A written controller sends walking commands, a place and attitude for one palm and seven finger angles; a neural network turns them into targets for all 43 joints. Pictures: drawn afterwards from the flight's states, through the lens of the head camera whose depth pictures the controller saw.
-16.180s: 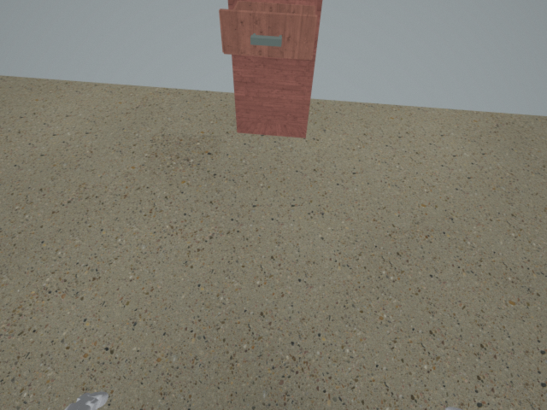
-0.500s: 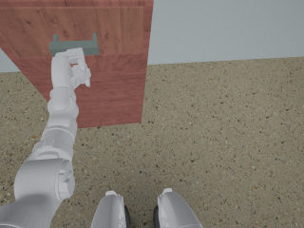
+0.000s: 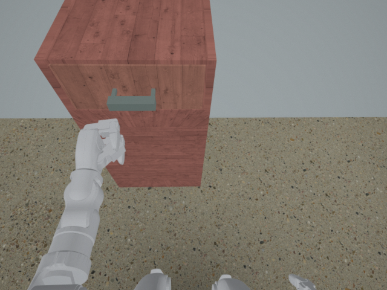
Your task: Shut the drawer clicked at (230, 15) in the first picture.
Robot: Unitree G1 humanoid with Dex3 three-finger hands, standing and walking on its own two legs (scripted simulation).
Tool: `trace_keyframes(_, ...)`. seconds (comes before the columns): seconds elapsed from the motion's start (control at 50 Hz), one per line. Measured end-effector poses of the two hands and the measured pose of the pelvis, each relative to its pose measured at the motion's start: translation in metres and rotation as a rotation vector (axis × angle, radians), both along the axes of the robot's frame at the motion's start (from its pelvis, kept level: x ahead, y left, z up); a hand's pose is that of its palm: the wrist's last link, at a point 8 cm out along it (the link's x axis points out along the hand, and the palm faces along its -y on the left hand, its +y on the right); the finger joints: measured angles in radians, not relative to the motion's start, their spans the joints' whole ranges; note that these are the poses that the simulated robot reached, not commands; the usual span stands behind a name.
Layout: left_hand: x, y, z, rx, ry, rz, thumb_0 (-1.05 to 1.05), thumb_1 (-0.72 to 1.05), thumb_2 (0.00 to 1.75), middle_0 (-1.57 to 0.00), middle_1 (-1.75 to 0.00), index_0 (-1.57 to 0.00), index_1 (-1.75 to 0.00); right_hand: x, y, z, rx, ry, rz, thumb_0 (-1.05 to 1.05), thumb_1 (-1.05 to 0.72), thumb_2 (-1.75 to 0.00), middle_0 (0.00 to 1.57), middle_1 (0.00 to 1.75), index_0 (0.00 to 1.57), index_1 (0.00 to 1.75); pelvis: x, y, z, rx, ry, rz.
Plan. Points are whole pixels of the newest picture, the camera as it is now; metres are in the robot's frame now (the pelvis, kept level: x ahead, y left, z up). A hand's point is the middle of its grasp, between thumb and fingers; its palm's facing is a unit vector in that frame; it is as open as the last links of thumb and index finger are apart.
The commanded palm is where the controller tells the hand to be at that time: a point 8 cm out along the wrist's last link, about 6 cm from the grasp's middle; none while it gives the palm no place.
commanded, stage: draw the hand back to the body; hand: left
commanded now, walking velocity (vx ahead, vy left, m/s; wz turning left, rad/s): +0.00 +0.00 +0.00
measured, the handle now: (133, 97) +0.58 +0.16 +0.00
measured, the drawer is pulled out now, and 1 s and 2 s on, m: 0.00 0.00 0.00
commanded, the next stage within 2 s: step back with the hand held close in 1.08 s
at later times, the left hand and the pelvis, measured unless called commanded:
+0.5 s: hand (54, 188) +0.27 +0.20 +0.14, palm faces +0.21 -0.94 -0.27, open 3.3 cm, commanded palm +0.22 +0.25 +0.16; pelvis +0.00 +0.00 +0.06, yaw +1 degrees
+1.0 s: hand out of the picture +0.17 +0.25 +0.23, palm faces +0.43 -0.81 -0.41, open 3.3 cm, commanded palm +0.13 +0.29 +0.24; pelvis +0.01 +0.00 +0.06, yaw +2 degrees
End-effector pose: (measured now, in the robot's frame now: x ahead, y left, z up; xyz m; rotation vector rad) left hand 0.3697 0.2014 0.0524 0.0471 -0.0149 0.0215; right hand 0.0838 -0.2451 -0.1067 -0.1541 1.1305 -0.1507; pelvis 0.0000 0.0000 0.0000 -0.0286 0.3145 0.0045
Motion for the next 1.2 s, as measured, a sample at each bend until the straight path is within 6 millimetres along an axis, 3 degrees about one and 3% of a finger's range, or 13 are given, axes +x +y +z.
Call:
trace_keyframes(0.22, -0.063, 0.015, 0.046, 0.001, -0.029, -0.032, 0.02, 0.9, 0.9, -1.4, -1.6, -1.4, -1.6, 0.054, 0.002, 0.039, -0.009, -0.235, 0.07, 0.01, -0.91, -0.9, 0.2, 0.3, 0.2, 0.3, 0.0, -0.001, 0.02, 0.006, -0.121, 0.023)
trace_keyframes(0.36, -0.104, 0.027, 0.072, 0.177, 0.07, 0.079, 0.02, 0.9, 0.9, -1.4, -1.6, -1.4, -1.6, 0.085, 0.014, 0.071, -0.029, -0.329, 0.076, 0.01, -0.91, -0.9, 0.2, 0.3, 0.2, 0.3, 0.0, 0.0, 0.043, 0.02, -0.227, 0.017)
trace_keyframes(0.56, -0.148, 0.052, 0.119, 0.232, 0.032, 0.226, 0.02, 0.9, 0.9, -1.4, -1.6, -1.4, -1.6, 0.116, 0.038, 0.099, -0.009, -0.431, 0.158, 0.01, -0.91, -0.9, 0.2, 0.3, 0.2, 0.3, 0.005, 0.004, 0.062, 0.027, -0.333, 0.023)
trace_keyframes(0.74, -0.189, 0.067, 0.152, 0.294, -0.031, 0.297, 0.02, 0.9, 0.9, -1.4, -1.6, -1.4, -1.6, 0.119, 0.046, 0.101, 0.014, -0.446, 0.193, 0.01, -0.9, -0.9, 0.21, 0.3, 0.2, 0.3, 0.01, 0.005, 0.066, 0.029, -0.371, 0.026)
trace_keyframes(0.96, -0.233, 0.082, 0.197, 0.425, -0.146, 0.383, 0.02, 0.89, 0.9, -1.41, -1.6, -1.4, -1.6, 0.111, 0.039, 0.095, 0.021, -0.46, 0.18, 0.01, -0.9, -0.9, 0.21, 0.3, 0.2, 0.3, 0.01, 0.004, 0.065, 0.027, -0.382, 0.03)
trace_keyframes(1.2, -0.236, 0.075, 0.183, 0.377, -0.133, 0.39, 0.02, 0.89, 0.9, -1.41, -1.6, -1.4, -1.6, 0.103, 0.031, 0.096, -0.005, -0.475, 0.171, 0.01, -0.9, -0.9, 0.21, 0.3, 0.2, 0.3, 0.004, -0.001, 0.064, 0.028, -0.39, 0.031)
